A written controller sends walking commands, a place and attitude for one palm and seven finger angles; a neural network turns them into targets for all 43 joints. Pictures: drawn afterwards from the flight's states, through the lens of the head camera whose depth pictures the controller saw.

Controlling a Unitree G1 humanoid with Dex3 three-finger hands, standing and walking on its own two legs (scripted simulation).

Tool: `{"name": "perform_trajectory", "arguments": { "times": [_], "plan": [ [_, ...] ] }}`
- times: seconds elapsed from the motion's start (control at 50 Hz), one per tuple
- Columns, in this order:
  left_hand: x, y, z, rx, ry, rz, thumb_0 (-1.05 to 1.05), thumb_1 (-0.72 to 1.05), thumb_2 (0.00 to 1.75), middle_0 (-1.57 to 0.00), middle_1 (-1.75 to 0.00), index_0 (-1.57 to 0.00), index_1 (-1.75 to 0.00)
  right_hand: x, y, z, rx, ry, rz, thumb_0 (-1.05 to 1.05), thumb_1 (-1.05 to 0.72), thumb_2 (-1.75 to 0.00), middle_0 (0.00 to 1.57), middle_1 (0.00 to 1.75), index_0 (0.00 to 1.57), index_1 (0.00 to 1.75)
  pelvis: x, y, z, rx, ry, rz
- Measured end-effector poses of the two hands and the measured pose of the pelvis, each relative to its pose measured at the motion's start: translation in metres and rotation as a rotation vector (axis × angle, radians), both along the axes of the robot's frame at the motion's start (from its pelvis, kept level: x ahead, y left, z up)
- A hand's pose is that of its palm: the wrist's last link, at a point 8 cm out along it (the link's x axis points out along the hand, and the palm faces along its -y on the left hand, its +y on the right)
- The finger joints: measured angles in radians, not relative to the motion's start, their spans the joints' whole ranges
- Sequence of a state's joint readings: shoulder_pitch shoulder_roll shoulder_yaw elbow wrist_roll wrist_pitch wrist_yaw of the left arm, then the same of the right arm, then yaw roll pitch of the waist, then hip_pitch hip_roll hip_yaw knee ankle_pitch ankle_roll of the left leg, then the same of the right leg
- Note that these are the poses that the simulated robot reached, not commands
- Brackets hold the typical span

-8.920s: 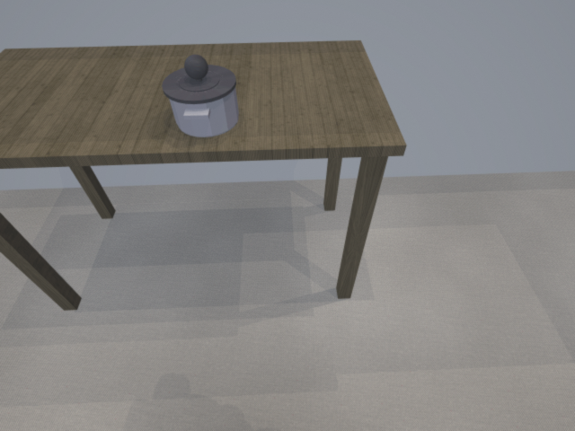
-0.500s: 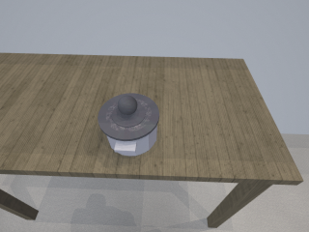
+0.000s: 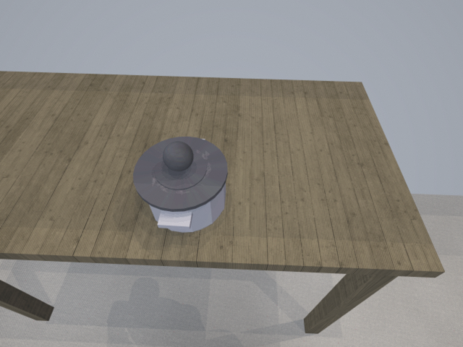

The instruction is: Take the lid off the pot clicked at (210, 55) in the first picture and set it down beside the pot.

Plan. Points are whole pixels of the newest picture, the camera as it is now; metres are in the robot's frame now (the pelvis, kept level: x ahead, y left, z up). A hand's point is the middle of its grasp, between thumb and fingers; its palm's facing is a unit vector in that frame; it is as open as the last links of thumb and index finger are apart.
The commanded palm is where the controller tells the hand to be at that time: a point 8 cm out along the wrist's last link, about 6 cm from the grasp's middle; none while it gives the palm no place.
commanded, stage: look again from close up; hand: left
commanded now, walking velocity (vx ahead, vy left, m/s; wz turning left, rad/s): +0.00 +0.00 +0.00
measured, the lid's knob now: (178, 156) +0.38 +0.12 +0.13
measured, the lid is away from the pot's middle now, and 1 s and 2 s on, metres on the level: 0.00 0.00 0.00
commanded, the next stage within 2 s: shuffle to correct the standing spot in 0.52 s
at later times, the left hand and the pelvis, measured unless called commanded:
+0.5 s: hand out of the picture -0.02 +0.16 -0.18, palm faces +0.02 -0.98 -0.18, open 7.3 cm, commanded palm none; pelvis -0.01 -0.01 +0.00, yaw +0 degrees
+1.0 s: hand out of the picture -0.04 +0.18 -0.18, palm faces +0.00 -0.97 -0.23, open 7.4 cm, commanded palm none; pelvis -0.06 -0.01 -0.01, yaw -2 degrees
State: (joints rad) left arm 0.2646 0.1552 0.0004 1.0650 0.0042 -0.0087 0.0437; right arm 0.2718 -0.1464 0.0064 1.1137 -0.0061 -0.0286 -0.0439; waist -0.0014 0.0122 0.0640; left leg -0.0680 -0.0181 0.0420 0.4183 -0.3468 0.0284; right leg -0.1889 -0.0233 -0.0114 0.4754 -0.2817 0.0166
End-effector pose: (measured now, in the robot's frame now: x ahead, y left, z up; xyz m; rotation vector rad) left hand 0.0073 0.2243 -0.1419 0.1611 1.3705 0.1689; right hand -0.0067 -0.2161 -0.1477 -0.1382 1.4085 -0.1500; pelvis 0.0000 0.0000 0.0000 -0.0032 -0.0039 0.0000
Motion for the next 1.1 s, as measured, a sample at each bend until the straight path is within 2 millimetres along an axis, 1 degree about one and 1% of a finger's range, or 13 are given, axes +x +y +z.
{"name": "perform_trajectory", "arguments": {
  "times": [0.38, 0.66, 0.76, 0.86, 0.98, 1.1],
  "plan": [
    [-0.028, -0.015, -0.002, -0.024, 0.041, 0.008, 0.01, 0.92, 0.89, -0.20, -0.30, -0.20, -0.30, -0.022, 0.004, 0.000, 0.020, 0.024, -0.020, 0.01, -0.91, -0.90, 0.20, 0.30, 0.20, 0.30, -0.010, -0.006, 0.001, -0.001, -0.007, -0.006],
    [-0.044, -0.019, -0.005, -0.046, 0.056, 0.008, 0.01, 0.91, 0.89, -0.20, -0.30, -0.20, -0.30, -0.040, 0.015, 0.001, 0.033, 0.036, -0.037, 0.00, -0.91, -0.90, 0.20, 0.30, 0.20, 0.30, -0.020, -0.003, 0.001, -0.002, -0.011, -0.011],
    [-0.048, -0.016, -0.006, -0.044, 0.059, 0.010, 0.01, 0.91, 0.89, -0.20, -0.30, -0.20, -0.30, -0.045, 0.017, 0.001, 0.028, 0.038, -0.051, 0.01, -0.91, -0.90, 0.20, 0.30, 0.20, 0.30, -0.026, -0.002, 0.000, 0.003, -0.009, -0.016],
    [-0.048, -0.009, -0.008, -0.025, 0.047, 0.002, 0.01, 0.91, 0.89, -0.20, -0.30, -0.20, -0.30, -0.051, 0.012, -0.001, 0.013, 0.028, -0.068, 0.01, -0.92, -0.90, 0.20, 0.30, 0.20, 0.30, -0.038, -0.001, -0.003, 0.010, -0.006, -0.024],
    [-0.047, 0.001, -0.010, 0.010, 0.011, -0.020, 0.01, 0.91, 0.89, -0.20, -0.30, -0.20, -0.30, -0.054, -0.002, -0.007, -0.005, -0.010, -0.078, 0.01, -0.92, -0.90, 0.20, 0.30, 0.20, 0.30, -0.057, -0.004, -0.010, 0.017, -0.006, -0.033],
    [-0.050, 0.001, -0.012, 0.035, -0.030, -0.047, 0.01, 0.91, 0.89, -0.20, -0.30, -0.20, -0.30, -0.052, -0.017, -0.014, -0.007, -0.068, -0.073, 0.01, -0.92, -0.90, 0.20, 0.30, 0.20, 0.30, -0.074, -0.010, -0.017, 0.014, -0.008, -0.033]
  ]
}}
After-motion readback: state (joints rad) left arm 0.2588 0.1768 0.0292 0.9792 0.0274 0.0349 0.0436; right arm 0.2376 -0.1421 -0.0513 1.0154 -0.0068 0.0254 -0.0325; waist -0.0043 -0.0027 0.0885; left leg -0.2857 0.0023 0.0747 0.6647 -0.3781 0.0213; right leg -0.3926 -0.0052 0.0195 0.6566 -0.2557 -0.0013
